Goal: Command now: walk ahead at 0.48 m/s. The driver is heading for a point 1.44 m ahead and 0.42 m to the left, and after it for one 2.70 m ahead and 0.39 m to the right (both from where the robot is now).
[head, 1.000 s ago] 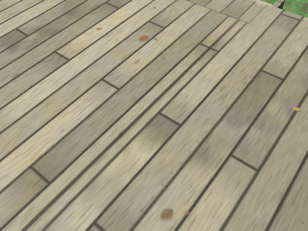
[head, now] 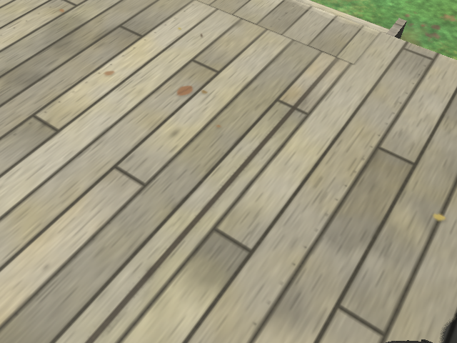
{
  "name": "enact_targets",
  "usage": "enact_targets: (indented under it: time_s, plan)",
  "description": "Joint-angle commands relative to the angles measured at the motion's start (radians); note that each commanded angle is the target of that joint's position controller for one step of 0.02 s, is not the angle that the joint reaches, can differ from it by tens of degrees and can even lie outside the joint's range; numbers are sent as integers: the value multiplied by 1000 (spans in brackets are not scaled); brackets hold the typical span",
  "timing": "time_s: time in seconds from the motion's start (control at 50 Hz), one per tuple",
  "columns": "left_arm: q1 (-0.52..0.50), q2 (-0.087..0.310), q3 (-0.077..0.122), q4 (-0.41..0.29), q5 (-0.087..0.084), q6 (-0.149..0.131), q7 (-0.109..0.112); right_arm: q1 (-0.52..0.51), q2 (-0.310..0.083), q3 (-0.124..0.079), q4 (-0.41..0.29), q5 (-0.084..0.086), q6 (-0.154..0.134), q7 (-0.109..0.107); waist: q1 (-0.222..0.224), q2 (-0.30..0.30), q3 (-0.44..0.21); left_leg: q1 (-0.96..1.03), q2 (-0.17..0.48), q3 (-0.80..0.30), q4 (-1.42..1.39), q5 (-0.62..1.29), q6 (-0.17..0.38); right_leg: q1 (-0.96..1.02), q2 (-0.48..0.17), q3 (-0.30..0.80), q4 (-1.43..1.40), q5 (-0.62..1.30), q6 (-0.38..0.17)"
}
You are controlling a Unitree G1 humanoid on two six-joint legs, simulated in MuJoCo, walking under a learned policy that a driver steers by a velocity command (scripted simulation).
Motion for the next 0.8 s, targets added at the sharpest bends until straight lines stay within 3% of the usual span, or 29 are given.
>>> enact_targets:
  time_s: [0.02, 0.04, 0.06, 0.08, 0.1, 0.12, 0.14, 0.2, 0.28, 0.36, 0.44, 0.5, 0.52, 0.54, 0.56, 0.58, 0.6, 0.62, 0.64, 0.66, 0.68, 0.74, 0.8]
  plan:
    - [79, 32, 6, -81, -26, -18, -8, 500, -288, -86, 90, -42, -18, -26, -162, 243, -344, 800, 406, -653, -165, -303, 186, -620, 24, -34, 868, 132, -34]
    - [28, 123, 31, -72, -4, -17, -4, 436, -254, -81, 89, 8, -12, -13, -157, 145, -322, 715, 404, -837, -307, -349, 190, -700, 44, 103, 971, 9, -56]
    - [-45, 140, 41, -96, -5, -17, -5, 313, -204, -69, 70, 19, -12, -13, -101, 103, -155, 577, 375, -657, -313, -361, 162, -753, -26, 100, 968, 98, -66]
    - [-104, 127, 36, -106, 0, -18, -8, 249, -138, -51, 62, 20, -19, -12, -85, 45, -77, 452, 334, -540, -345, -239, 148, -736, -64, 80, 915, 167, -69]
    - [-115, 103, 35, -103, 7, -11, -11, 231, -110, -43, 68, 17, -28, -15, -57, 44, -44, 378, 288, -444, -360, -126, 123, -700, -94, 75, 866, 192, -67]
    - [-97, 89, 32, -95, 22, 3, -16, 232, -84, -34, 82, 17, -34, -18, -30, 57, -35, 316, 254, -372, -376, -42, 104, -650, -111, 69, 826, 199, -57]
    - [-83, 71, 29, -87, 23, 13, -22, 249, -75, -29, 94, 16, -42, -18, -17, 60, -47, 298, 239, -330, -386, 18, 99, -619, -115, 64, 802, 206, -48]
    - [-147, 63, 29, -104, 26, 33, -31, 318, -98, -32, 131, 24, -59, -19, -9, 51, -22, 301, 217, -254, -424, 113, 103, -679, -130, 31, 726, 253, -20]
    - [-326, 69, 29, -158, 23, 40, -38, 401, -93, -26, 165, 28, -56, -22, -46, 52, 19, 368, 185, -188, -451, 201, 87, -811, -144, -13, 562, 390, 17]
    - [-486, 50, 17, -209, 16, 34, -40, 470, -91, -19, 188, 26, -50, -30, -87, 56, 30, 409, 168, -191, -418, 301, 77, -785, -107, -42, 344, 478, 44]
    - [-582, 65, 14, -249, 12, 25, -35, 509, -111, -21, 198, 16, -39, -41, -112, 65, 28, 512, 196, -243, -347, 391, 99, -776, -76, -37, 233, 449, 42]
    - [-529, 99, 23, -253, 6, 6, -28, 466, -137, -31, 186, 8, -33, -49, -63, 78, 6, 531, 211, -272, -253, 515, 82, -651, -48, -23, 155, 345, 10]
    - [-436, 118, 32, -228, 6, -2, -22, 445, -145, -35, 179, 8, -34, -47, -25, 80, -35, 511, 195, -266, -163, 608, 65, -521, -19, -33, 118, 310, -7]
    - [-280, 145, 46, -182, 13, -15, -11, 425, -142, -34, 173, 14, -36, -40, 43, 43, -120, 451, 146, -230, 14, 597, 44, -309, -19, -30, 55, 352, -32]
    - [-114, 220, 68, -161, 39, -26, 6, 415, -103, -24, 139, 28, -41, -35, 99, -36, -255, 277, 88, -194, 277, 349, 25, -50, -210, 160, 39, 247, -80]
    - [-81, 313, 91, -171, 55, -16, 8, 529, 16, -3, 108, 66, -36, -35, 45, -264, -403, -72, -75, -93, 608, -347, -17, 226, -496, 593, -29, 192, -199]
    - [-146, 228, 79, -183, 30, 1, 3, 493, -113, -32, 124, 37, -22, -47, 32, -132, -358, -151, -25, -153, 708, -385, 0, 134, -474, 662, -90, 91, -197]
    - [-232, 153, 59, -196, 21, 1, 2, 428, -125, -43, 116, 29, -19, -42, 3, -65, -202, -163, 23, -164, 702, -289, 2, -13, -427, 494, -114, 95, -169]
    - [-276, 112, 50, -197, 21, -6, 0, 389, -95, -40, 107, 29, -18, -33, -13, -43, -125, -142, 57, -158, 667, -224, -4, -127, -381, 367, -151, 187, -148]
    - [-279, 93, 45, -189, 20, -12, 3, 371, -83, -43, 104, 18, -9, -25, -27, -66, -85, -118, 79, -153, 637, -198, -11, -197, -342, 272, -174, 256, -123]
    - [-271, 79, 41, -175, 15, -17, 7, 375, -70, -43, 101, 6, 6, -16, -48, -89, -63, -91, 91, -147, 618, -185, -24, -252, -312, 198, -193, 304, -104]
    - [-223, 83, 44, -150, 2, -44, 5, 332, -40, -42, 72, 1, 37, 3, -67, -82, -51, -112, 101, -131, 598, -133, -43, -279, -304, 86, -227, 421, -106]
    - [-187, 96, 50, -136, 6, -51, 4, 221, -41, -40, 23, -1, 47, 16, -61, -70, -21, -198, 118, -117, 530, -31, -61, -269, -299, -6, -250, 468, -111]
Velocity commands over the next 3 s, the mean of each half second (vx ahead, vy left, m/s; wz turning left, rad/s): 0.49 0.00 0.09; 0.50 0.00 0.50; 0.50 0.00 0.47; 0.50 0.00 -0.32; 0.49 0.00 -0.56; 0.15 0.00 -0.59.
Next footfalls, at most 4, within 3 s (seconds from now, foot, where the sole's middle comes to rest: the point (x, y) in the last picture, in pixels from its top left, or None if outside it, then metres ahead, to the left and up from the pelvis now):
0.56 right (273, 332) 0.48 -0.08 -0.75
1.08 left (182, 266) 0.66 0.19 -0.75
1.66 right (174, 173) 1.02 0.26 -0.75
2.18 left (108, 132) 1.20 0.54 -0.75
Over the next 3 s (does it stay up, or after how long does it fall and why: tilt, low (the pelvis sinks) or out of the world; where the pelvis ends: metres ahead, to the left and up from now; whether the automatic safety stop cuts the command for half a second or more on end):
stays up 1.36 0.42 0.02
